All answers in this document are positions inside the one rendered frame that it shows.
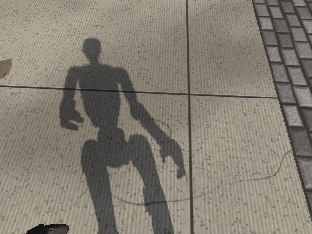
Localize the robot left hand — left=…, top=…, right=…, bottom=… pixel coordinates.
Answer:
left=26, top=223, right=69, bottom=234

